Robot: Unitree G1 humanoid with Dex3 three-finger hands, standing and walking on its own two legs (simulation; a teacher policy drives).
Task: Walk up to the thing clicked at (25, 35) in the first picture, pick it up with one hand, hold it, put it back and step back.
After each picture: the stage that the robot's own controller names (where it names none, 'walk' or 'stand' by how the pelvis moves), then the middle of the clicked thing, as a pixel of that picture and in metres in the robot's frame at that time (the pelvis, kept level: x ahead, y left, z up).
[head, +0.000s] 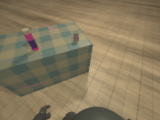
stand; (31, 40) +0.69 +0.65 -0.01
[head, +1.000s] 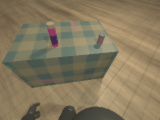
walk; (53, 35) +0.71 +0.37 +0.02
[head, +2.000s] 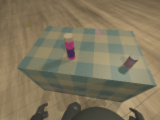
stand; (70, 48) +0.54 +0.20 +0.03
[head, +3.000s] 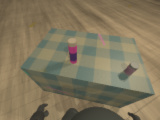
stand; (73, 52) +0.53 +0.17 +0.00
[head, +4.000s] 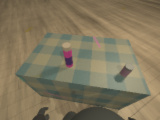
stand; (68, 56) +0.50 +0.21 -0.01
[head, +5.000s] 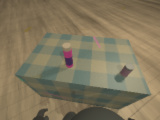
stand; (68, 56) +0.50 +0.20 -0.01
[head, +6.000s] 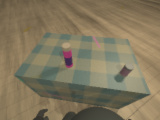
stand; (68, 56) +0.50 +0.21 -0.01
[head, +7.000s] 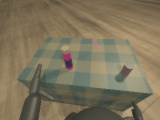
rise first; (67, 58) +0.49 +0.23 -0.01
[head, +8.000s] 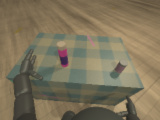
go down; (63, 55) +0.51 +0.22 +0.00
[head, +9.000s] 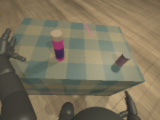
go down; (58, 47) +0.49 +0.21 +0.05
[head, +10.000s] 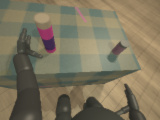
close in; (47, 37) +0.51 +0.23 +0.08
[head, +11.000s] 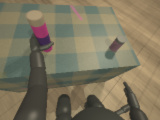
close; (42, 35) +0.52 +0.23 +0.10
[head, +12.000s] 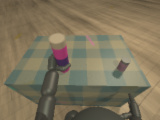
lift; (61, 56) +0.34 +0.16 +0.20
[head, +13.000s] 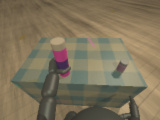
hold; (61, 59) +0.33 +0.18 +0.18
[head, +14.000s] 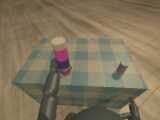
hold; (63, 59) +0.33 +0.17 +0.17
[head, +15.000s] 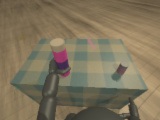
hold; (61, 60) +0.33 +0.18 +0.17
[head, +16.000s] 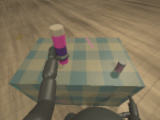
crouch; (60, 47) +0.41 +0.19 +0.20
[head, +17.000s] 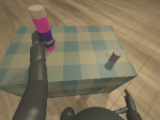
lower; (44, 31) +0.50 +0.24 +0.19
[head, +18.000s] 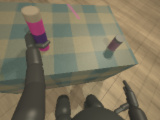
lower; (39, 33) +0.53 +0.24 +0.10
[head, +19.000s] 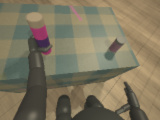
lower; (41, 37) +0.51 +0.23 +0.09
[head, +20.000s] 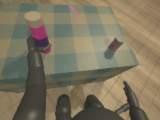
lower; (40, 36) +0.51 +0.23 +0.09
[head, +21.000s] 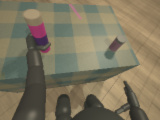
lower; (40, 35) +0.52 +0.24 +0.09
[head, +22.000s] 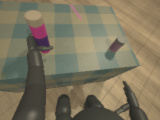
open; (40, 36) +0.51 +0.24 +0.09
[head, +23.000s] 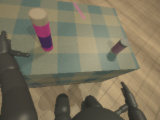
sink last; (44, 34) +0.50 +0.23 +0.09
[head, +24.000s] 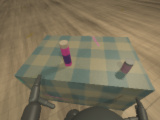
sink last; (66, 54) +0.51 +0.24 +0.04
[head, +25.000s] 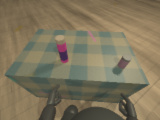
stand; (62, 50) +0.51 +0.24 +0.05
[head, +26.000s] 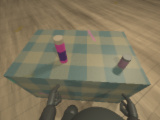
stand; (61, 50) +0.50 +0.25 +0.05
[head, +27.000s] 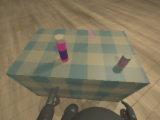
stand; (62, 49) +0.52 +0.23 +0.05
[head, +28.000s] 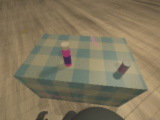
stand; (66, 55) +0.51 +0.22 -0.01
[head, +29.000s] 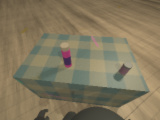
stand; (66, 56) +0.50 +0.21 -0.01
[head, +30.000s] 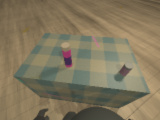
stand; (67, 56) +0.50 +0.21 -0.01
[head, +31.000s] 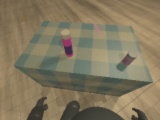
walk; (67, 44) +0.55 +0.20 +0.01
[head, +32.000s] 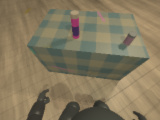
walk; (75, 26) +0.75 +0.18 +0.02
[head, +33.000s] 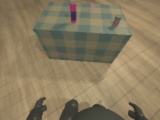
walk; (73, 11) +1.03 +0.26 +0.01
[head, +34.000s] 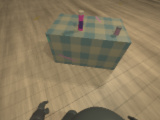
stand; (80, 21) +1.13 +0.18 +0.00
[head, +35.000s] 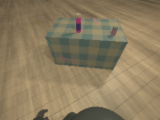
stand; (78, 23) +1.16 +0.20 -0.01
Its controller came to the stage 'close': yes
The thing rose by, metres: 0.21
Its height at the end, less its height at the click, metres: +0.00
